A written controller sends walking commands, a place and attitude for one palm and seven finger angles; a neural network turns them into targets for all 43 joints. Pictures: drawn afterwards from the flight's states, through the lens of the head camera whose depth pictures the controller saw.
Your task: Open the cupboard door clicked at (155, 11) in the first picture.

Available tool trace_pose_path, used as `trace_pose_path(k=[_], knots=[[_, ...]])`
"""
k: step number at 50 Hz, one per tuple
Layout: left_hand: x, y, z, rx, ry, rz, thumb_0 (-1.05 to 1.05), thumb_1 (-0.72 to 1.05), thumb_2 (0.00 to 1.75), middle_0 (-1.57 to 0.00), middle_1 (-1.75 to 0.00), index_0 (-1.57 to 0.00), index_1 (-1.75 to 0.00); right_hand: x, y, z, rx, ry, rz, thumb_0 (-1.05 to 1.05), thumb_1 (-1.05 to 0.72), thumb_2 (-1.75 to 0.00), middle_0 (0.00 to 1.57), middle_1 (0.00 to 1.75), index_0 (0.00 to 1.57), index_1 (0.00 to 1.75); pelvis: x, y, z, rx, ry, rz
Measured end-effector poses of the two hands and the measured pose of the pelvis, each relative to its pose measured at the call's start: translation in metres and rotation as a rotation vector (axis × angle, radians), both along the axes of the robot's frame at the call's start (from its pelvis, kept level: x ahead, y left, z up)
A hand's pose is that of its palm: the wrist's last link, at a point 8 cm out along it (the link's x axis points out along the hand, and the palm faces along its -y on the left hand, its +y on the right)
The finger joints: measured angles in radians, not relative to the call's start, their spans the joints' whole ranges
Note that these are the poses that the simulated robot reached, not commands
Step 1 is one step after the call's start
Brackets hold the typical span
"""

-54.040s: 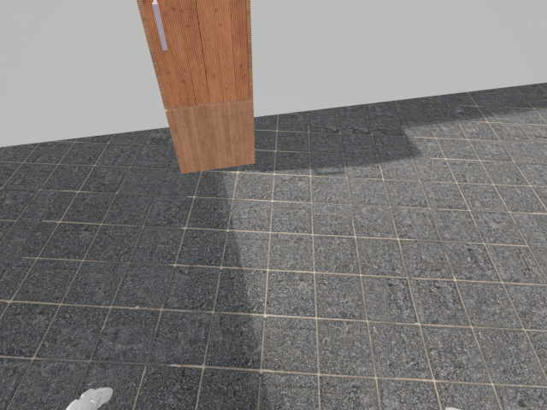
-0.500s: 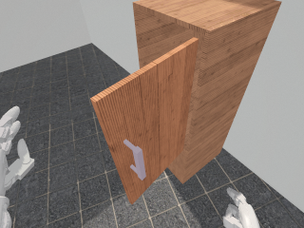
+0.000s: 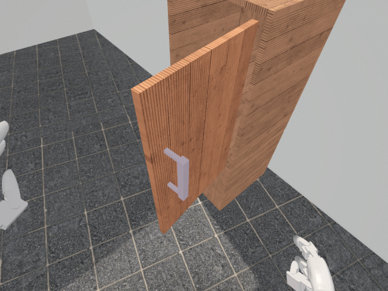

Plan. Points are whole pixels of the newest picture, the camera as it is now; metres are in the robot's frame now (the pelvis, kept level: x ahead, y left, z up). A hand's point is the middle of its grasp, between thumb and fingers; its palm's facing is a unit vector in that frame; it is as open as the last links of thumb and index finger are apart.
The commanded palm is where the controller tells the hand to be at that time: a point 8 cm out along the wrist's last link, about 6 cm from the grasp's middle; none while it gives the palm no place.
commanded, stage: step back with the hand held close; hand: left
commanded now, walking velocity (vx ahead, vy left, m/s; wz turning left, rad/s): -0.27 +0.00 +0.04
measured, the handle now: (176, 175) +0.36 +0.07 +0.01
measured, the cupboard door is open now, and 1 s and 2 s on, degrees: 100 100 100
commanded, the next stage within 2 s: stop stepping back and stand still in 0.68 s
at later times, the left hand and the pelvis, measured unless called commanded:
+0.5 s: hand out of the picture +0.12 +0.26 +0.17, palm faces +0.37 -0.77 -0.51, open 7.4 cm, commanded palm +0.05 +0.29 +0.18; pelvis -0.09 -0.01 +0.01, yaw -1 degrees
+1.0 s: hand out of the picture +0.00 +0.19 +0.16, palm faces +0.30 -0.81 -0.50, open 7.4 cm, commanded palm -0.07 +0.24 +0.18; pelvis -0.23 -0.05 +0.00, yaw -4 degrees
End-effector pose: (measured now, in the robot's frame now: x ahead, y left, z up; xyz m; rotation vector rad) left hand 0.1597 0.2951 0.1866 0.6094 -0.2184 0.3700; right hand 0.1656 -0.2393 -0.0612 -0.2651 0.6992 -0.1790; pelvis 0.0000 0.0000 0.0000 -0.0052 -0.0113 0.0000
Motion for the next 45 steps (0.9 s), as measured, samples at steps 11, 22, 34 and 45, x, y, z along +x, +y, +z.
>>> trace_pose_path(k=[11,22,34,45], knots=[[-0.044,-0.008,-0.005,-0.056,-0.058,0.081,0.02,0.89,0.90,-0.21,-0.30,-0.21,-0.30,-0.030,0.007,-0.021,0.044,0.053,0.069,0.01,-0.90,-0.90,0.20,0.31,0.20,0.30,-0.030,-0.013,-0.004,-0.024,0.022,0.041],[-0.061,0.002,0.004,0.015,-0.026,-0.049,0.01,0.89,0.90,-0.21,-0.30,-0.22,-0.30,-0.063,0.003,0.005,-0.003,0.009,0.031,0.02,-0.90,-0.90,0.20,0.30,0.20,0.30,-0.074,-0.006,0.004,-0.019,0.032,0.009],[-0.129,-0.044,0.000,-0.036,-0.011,-0.083,0.02,0.89,0.90,-0.21,-0.30,-0.21,-0.30,-0.135,-0.013,-0.004,0.054,-0.022,0.063,0.01,-0.90,-0.90,0.20,0.31,0.20,0.30,-0.153,-0.036,-0.001,-0.010,0.084,-0.042],[-0.179,-0.065,0.012,0.016,0.014,-0.107,0.01,0.89,0.90,-0.21,-0.30,-0.22,-0.30,-0.230,-0.059,-0.004,0.013,0.105,-0.052,0.02,-0.90,-0.90,0.20,0.31,0.20,0.30,-0.200,-0.054,0.011,0.029,0.085,-0.073]])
